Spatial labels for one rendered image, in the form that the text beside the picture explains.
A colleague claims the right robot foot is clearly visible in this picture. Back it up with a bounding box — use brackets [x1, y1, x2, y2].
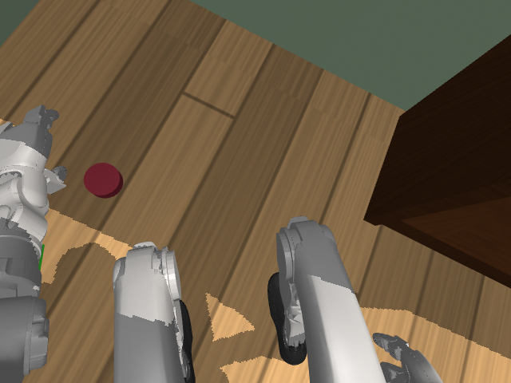
[267, 272, 307, 365]

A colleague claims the bookshelf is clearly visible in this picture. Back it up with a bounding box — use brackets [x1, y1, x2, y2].
[363, 34, 511, 288]

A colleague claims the left robot foot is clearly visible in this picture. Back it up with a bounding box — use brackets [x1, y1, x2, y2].
[179, 300, 196, 383]

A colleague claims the left robot hand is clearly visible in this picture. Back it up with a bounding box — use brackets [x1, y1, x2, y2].
[0, 105, 67, 194]

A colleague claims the right robot hand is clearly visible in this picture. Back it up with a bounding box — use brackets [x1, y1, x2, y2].
[372, 333, 443, 383]

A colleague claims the left robot arm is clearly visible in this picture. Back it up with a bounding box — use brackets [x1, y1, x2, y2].
[0, 165, 50, 383]

